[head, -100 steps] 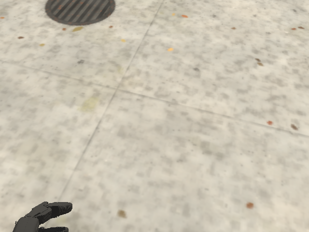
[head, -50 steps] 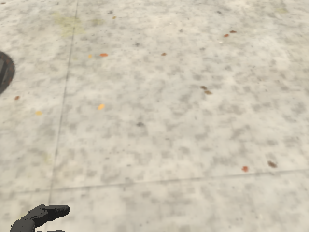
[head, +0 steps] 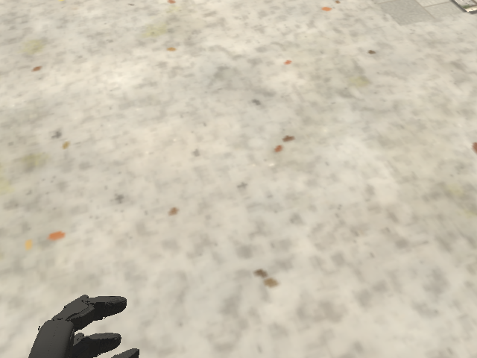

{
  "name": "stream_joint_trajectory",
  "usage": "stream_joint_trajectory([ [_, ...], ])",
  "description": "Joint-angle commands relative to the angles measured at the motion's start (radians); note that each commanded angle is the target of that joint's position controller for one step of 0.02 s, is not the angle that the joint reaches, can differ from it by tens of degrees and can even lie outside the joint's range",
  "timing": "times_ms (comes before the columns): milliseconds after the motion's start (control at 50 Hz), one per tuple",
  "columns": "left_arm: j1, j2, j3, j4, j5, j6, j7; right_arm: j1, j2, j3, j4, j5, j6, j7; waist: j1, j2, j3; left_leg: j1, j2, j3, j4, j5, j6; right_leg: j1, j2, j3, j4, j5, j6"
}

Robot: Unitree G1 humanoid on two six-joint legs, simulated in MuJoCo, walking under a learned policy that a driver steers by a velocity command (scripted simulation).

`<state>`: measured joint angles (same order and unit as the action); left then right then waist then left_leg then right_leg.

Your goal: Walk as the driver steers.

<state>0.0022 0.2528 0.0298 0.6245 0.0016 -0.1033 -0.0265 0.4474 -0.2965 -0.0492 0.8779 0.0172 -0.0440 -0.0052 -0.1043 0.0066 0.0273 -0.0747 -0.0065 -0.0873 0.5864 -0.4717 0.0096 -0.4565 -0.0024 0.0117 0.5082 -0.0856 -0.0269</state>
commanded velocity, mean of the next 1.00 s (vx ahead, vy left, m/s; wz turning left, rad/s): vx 0.49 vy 0.00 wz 0.52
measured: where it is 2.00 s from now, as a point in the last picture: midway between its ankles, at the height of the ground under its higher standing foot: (161, 300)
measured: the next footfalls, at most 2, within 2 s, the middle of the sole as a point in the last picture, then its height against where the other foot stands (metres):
left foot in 0.48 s outside the picture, level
right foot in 0.96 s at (188, 275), level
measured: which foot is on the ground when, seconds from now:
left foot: up 0.00-0.46, down 0.48-0.96, up 0.98-1.00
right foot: down 0.00-0.48, up 0.50-0.94, down 0.96-1.00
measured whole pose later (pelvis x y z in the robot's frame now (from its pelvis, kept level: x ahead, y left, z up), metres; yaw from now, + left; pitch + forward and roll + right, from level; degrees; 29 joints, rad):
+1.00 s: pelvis +0.53 +0.13 +0.00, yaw +34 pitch +2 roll -1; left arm 0.02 0.28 0.05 0.70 0.03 -0.12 -0.03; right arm 0.37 -0.31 -0.08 0.74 0.01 -0.02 -0.03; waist -0.07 0.01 0.02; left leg -0.14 -0.09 -0.23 0.73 -0.52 0.03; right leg -0.45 0.04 0.03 0.51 -0.09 -0.01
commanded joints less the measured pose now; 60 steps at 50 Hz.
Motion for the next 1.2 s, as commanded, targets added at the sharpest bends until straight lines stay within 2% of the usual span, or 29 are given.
stream_joint_trajectory([
  [20, 0.409, 0.211, 0.081, 0.039, 0.005, 0.014, 0.013, 0.033, -0.093, -0.006, -0.103, 0.021, -0.036, -0.003, 0.212, -0.232, -0.353, -0.665, 0.014, -0.050, 0.639, -0.107, 0.007, 0.826, -0.409, 0.665, -0.174, -0.307, -0.229],
  [40, 0.354, 0.166, 0.066, 0.042, -0.003, 0.014, 0.016, -0.058, -0.142, -0.025, -0.124, 0.032, -0.035, -0.003, 0.211, -0.170, -0.208, -0.712, 0.050, -0.041, 0.667, -0.017, 0.009, 0.707, -0.374, 0.514, -0.197, -0.296, -0.192],
  [80, 0.247, 0.114, 0.050, 0.049, 0.003, 0.011, 0.012, -0.124, -0.121, -0.029, -0.137, 0.012, -0.025, -0.004, 0.159, -0.112, -0.082, -0.659, 0.108, -0.017, 0.610, 0.110, -0.003, 0.493, -0.298, 0.324, -0.258, -0.129, -0.166],
  [160, 0.183, 0.112, 0.058, 0.082, 0.007, -0.014, 0.014, -0.131, -0.051, -0.025, -0.157, 0.011, 0.016, 0.003, 0.096, -0.101, -0.010, -0.583, 0.148, -0.012, 0.531, 0.203, -0.022, 0.325, -0.272, 0.126, -0.364, 0.042, -0.173],
  [280, 0.207, 0.176, 0.078, 0.130, 0.004, -0.008, 0.029, -0.285, -0.029, -0.011, -0.214, 0.005, 0.011, 0.034, 0.133, -0.052, 0.031, -0.565, 0.135, 0.038, 0.212, 0.481, -0.015, 0.344, -0.245, -0.086, -0.391, 0.140, -0.150],
  [380, 0.274, 0.223, 0.094, 0.173, -0.022, 0.019, 0.032, -0.416, -0.049, -0.013, -0.283, 0.004, 0.015, 0.058, 0.167, -0.043, 0.067, -0.576, 0.109, 0.096, 0.070, 0.429, 0.035, 0.487, -0.288, -0.154, -0.341, 0.190, -0.115],
  [420, 0.272, 0.250, 0.102, 0.179, -0.031, 0.034, 0.035, -0.402, -0.075, -0.026, -0.298, 0.000, 0.020, 0.063, 0.138, -0.066, 0.035, -0.506, 0.060, 0.147, 0.053, 0.328, 0.071, 0.535, -0.292, -0.186, -0.234, 0.446, -0.093],
  [440, 0.266, 0.265, 0.106, 0.177, -0.036, 0.042, 0.037, -0.344, -0.099, -0.040, -0.291, -0.001, 0.024, 0.061, 0.099, -0.081, -0.011, -0.412, 0.018, 0.181, 0.051, 0.282, 0.094, 0.539, -0.284, -0.206, -0.124, 0.613, -0.079],
  [460, 0.252, 0.262, 0.103, 0.173, -0.040, 0.051, 0.040, -0.206, -0.137, -0.066, -0.257, 0.002, 0.027, 0.056, 0.016, -0.067, -0.084, -0.223, -0.034, 0.206, 0.001, 0.310, 0.126, 0.491, -0.252, -0.240, 0.068, 0.693, -0.053],
  [480, 0.271, 0.229, 0.089, 0.165, -0.023, 0.050, 0.045, -0.025, -0.210, -0.104, -0.207, 0.007, 0.036, 0.039, -0.060, -0.011, -0.179, 0.078, -0.025, 0.124, -0.018, 0.339, 0.168, 0.300, -0.212, -0.249, 0.339, 0.532, -0.010],
  [500, 0.364, 0.085, 0.041, 0.106, 0.025, 0.031, 0.033, -0.030, -0.343, -0.127, -0.207, 0.021, 0.035, 0.026, 0.047, 0.289, -0.243, 0.421, 0.248, -0.417, -0.091, 0.213, 0.347, -0.176, -0.032, -0.217, 0.726, -0.359, 0.065],
  [520, 0.293, 0.126, 0.037, 0.096, -0.002, -0.007, 0.022, -0.013, -0.281, -0.102, -0.254, 0.012, 0.015, 0.032, -0.004, 0.194, -0.414, 0.495, 0.347, -0.764, -0.275, 0.024, 0.424, -0.297, 0.033, 0.045, 0.874, -0.527, 0.060],
  [540, 0.180, 0.197, 0.056, 0.066, -0.045, -0.027, 0.013, -0.041, -0.214, -0.081, -0.243, 0.000, -0.002, 0.038, -0.030, 0.114, -0.279, 0.418, 0.325, -0.639, -0.311, 0.075, 0.360, -0.384, -0.018, 0.077, 0.873, -0.434, 0.033],
  [560, 0.156, 0.181, 0.049, 0.056, -0.042, -0.040, 0.017, -0.086, -0.191, -0.074, -0.243, -0.001, -0.012, 0.037, 0.006, 0.064, -0.188, 0.287, 0.285, -0.520, -0.305, 0.156, 0.326, -0.368, -0.059, 0.072, 0.795, -0.347, 0.016],
  [580, 0.159, 0.180, 0.051, 0.069, -0.015, -0.042, 0.025, -0.156, -0.156, -0.064, -0.251, -0.001, -0.014, 0.035, 0.050, 0.018, -0.124, 0.149, 0.246, -0.419, -0.303, 0.278, 0.298, -0.306, -0.092, 0.073, 0.705, -0.292, 0.019],
  [600, 0.179, 0.189, 0.058, 0.077, -0.001, -0.034, 0.028, -0.201, -0.130, -0.054, -0.268, -0.013, -0.016, 0.030, 0.089, 0.037, -0.105, 0.048, 0.217, -0.352, -0.318, 0.383, 0.287, -0.225, -0.114, 0.083, 0.646, -0.253, 0.023],
  [680, 0.169, 0.145, 0.051, 0.072, 0.016, 0.003, 0.026, -0.202, -0.149, -0.058, -0.269, -0.010, -0.021, 0.011, 0.117, 0.026, -0.063, -0.115, 0.170, -0.241, -0.368, 0.540, 0.292, -0.150, -0.097, 0.053, 0.475, -0.156, 0.076],
  [780, -0.015, 0.100, 0.029, 0.026, 0.006, 0.001, 0.014, -0.134, -0.169, -0.066, -0.236, 0.001, -0.011, -0.011, 0.050, 0.061, -0.011, -0.188, 0.098, -0.171, -0.361, 0.411, 0.219, -0.074, -0.030, 0.044, 0.119, 0.154, 0.100],
  [900, -0.061, 0.155, 0.047, 0.000, -0.010, -0.021, -0.004, -0.077, -0.159, -0.069, -0.202, 0.008, 0.005, -0.018, 0.048, 0.100, -0.010, -0.069, 0.151, -0.314, -0.235, 0.350, 0.187, -0.005, -0.002, 0.083, -0.020, 0.078, 0.058],
  [940, 0.054, 0.177, 0.064, 0.033, 0.005, -0.030, 0.001, -0.108, -0.137, -0.063, -0.207, 0.001, 0.016, -0.021, 0.111, 0.124, -0.047, -0.035, 0.112, -0.295, -0.104, 0.529, 0.143, 0.120, 0.011, 0.037, -0.087, 0.078, 0.016],
  [960, 0.142, 0.205, 0.072, 0.048, 0.029, -0.038, 0.004, -0.102, -0.089, -0.046, -0.215, -0.008, 0.016, -0.021, 0.145, 0.104, -0.146, -0.056, 0.060, -0.240, 0.058, 0.585, 0.102, 0.293, -0.061, 0.073, -0.073, 0.186, -0.031],
  [980, 0.250, 0.267, 0.082, 0.055, 0.052, -0.038, 0.005, -0.029, -0.039, -0.026, -0.230, -0.027, 0.013, -0.027, 0.144, -0.069, -0.305, -0.234, -0.034, -0.162, 0.338, 0.312, 0.039, 0.592, -0.246, 0.290, -0.004, 0.438, -0.130],
  [1000, 0.312, 0.282, 0.093, 0.110, 0.036, -0.018, -0.009, 0.125, -0.032, -0.020, -0.208, -0.001, 0.008, -0.026, 0.101, -0.360, -0.383, -0.489, -0.135, -0.099, 0.613, -0.191, -0.026, 0.765, -0.405, 0.665, -0.088, 0.408, -0.296],
  [1020, 0.293, 0.196, 0.070, 0.096, -0.006, -0.011, -0.016, 0.097, -0.120, -0.035, -0.182, 0.002, 0.011, -0.026, 0.123, -0.212, -0.311, -0.559, -0.081, -0.152, 0.710, -0.174, -0.040, 0.708, -0.383, 0.676, -0.124, 0.261, -0.280],
  [1060, 0.160, 0.131, 0.038, 0.073, -0.004, 0.005, -0.016, -0.103, -0.150, -0.042, -0.215, -0.020, 0.025, -0.029, 0.122, -0.063, -0.144, -0.557, -0.003, -0.058, 0.678, -0.054, -0.061, 0.483, -0.290, 0.426, -0.135, 0.377, -0.225],
  [1080, 0.124, 0.113, 0.030, 0.073, -0.004, 0.011, -0.014, -0.154, -0.139, -0.043, -0.235, -0.036, 0.027, -0.030, 0.108, -0.046, -0.101, -0.526, 0.031, -0.042, 0.595, -0.015, -0.065, 0.392, -0.252, 0.363, -0.143, 0.466, -0.216],
  [1120, 0.115, 0.120, 0.029, 0.094, 0.004, 0.018, -0.010, -0.155, -0.072, -0.027, -0.244, -0.035, 0.028, -0.029, 0.075, -0.104, -0.100, -0.405, 0.044, -0.009, 0.395, 0.014, -0.076, 0.303, -0.178, 0.277, -0.152, 0.592, -0.192],
  [1160, 0.128, 0.190, 0.054, 0.105, 0.004, 0.032, 0.000, -0.164, -0.047, -0.018, -0.246, -0.028, 0.028, -0.035, 0.078, -0.139, -0.136, -0.334, 0.012, 0.024, 0.263, 0.025, -0.093, 0.290, -0.172, 0.260, -0.151, 0.658, -0.210],
  [1200, 0.137, 0.234, 0.072, 0.106, -0.010, 0.052, 0.011, -0.180, -0.065, -0.021, -0.243, -0.020, 0.037, -0.041, 0.087, -0.134, -0.171, -0.281, -0.008, 0.025, 0.188, 0.110, -0.093, 0.282, -0.180, 0.280, -0.162, 0.562, -0.213],
])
